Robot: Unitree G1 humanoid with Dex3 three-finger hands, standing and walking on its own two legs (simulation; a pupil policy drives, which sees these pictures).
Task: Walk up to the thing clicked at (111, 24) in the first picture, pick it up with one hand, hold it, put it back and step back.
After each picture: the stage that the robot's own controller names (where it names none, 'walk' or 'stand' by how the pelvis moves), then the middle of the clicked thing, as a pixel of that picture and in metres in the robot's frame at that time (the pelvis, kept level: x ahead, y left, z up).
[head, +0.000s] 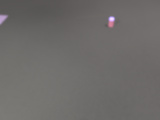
stand; (111, 22) +1.90 -0.35 -0.72
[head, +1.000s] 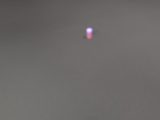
walk; (89, 33) +1.78 +0.09 -0.70
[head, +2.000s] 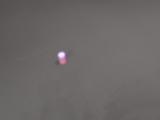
walk; (62, 58) +1.21 +0.34 -0.71
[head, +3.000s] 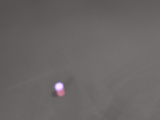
walk; (60, 89) +0.80 +0.31 -0.72
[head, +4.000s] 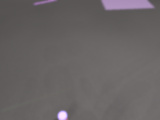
walk; (63, 118) +0.56 +0.21 -0.71
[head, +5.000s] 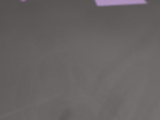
stand; out of the picture +0.45 +0.23 -0.71
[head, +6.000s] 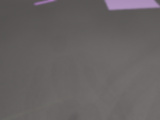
stand; out of the picture +0.44 +0.21 -0.72
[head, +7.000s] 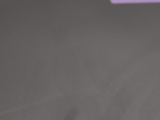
stand; out of the picture +0.44 +0.20 -0.71
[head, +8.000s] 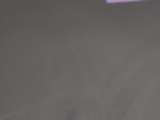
stand; out of the picture +0.43 +0.23 -0.72
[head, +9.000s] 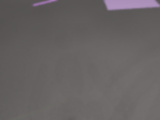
stand; out of the picture +0.41 +0.24 -0.73
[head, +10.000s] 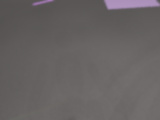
stand; out of the picture +0.40 +0.24 -0.73
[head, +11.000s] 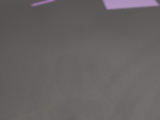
go down; out of the picture +0.40 +0.24 -0.73
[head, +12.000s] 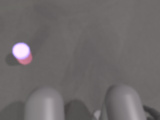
go down; (23, 54) +0.49 +0.26 -0.33
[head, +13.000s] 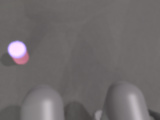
close in; (19, 53) +0.49 +0.26 -0.29
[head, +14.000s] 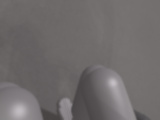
close in; out of the picture +0.47 +0.31 -0.22
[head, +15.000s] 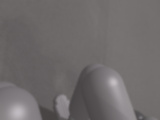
close; out of the picture +0.45 +0.30 -0.23
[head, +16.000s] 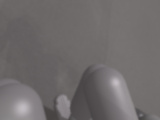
lift; out of the picture +0.40 +0.26 -0.23
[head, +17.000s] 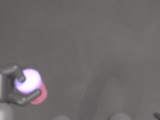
lift; (32, 87) +0.34 +0.19 -0.01
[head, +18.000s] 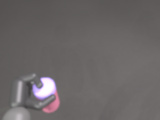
hold; (47, 95) +0.32 +0.16 +0.01
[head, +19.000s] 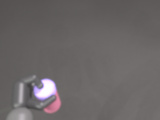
hold; (48, 96) +0.33 +0.15 -0.01
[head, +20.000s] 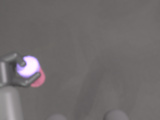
crouch; (32, 72) +0.41 +0.19 -0.08
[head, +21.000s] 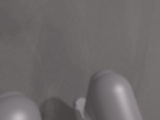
lower; out of the picture +0.47 +0.27 -0.18
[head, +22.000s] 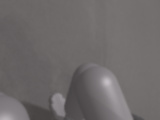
lower; out of the picture +0.44 +0.30 -0.23
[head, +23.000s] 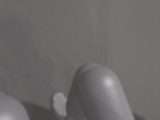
lower; out of the picture +0.45 +0.30 -0.23
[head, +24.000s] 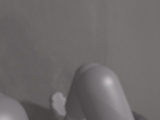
lower; out of the picture +0.45 +0.30 -0.23
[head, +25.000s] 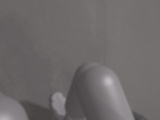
lower; out of the picture +0.45 +0.30 -0.23
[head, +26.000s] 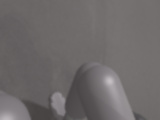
open; out of the picture +0.45 +0.29 -0.24
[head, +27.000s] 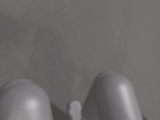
stand; out of the picture +0.45 +0.27 -0.25
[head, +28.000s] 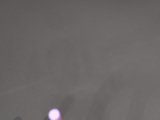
stand; (55, 116) +0.41 +0.20 -0.61
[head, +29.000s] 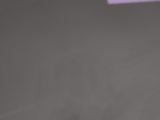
stand; out of the picture +0.41 +0.20 -0.66
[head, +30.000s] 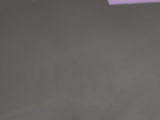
stand; out of the picture +0.40 +0.19 -0.67
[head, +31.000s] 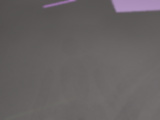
stand; out of the picture +0.42 +0.19 -0.72
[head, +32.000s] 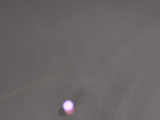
walk; (68, 107) +0.47 +0.15 -0.70
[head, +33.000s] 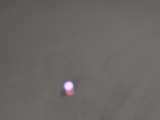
walk; (69, 88) +0.67 +0.17 -0.70
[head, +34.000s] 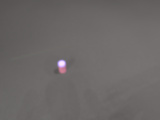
stand; (62, 67) +1.00 +0.24 -0.71
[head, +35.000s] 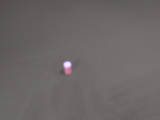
stand; (67, 68) +1.02 +0.20 -0.71
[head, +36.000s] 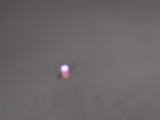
stand; (65, 71) +1.03 +0.24 -0.73
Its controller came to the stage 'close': yes
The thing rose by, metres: 0.70
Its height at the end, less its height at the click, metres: +0.00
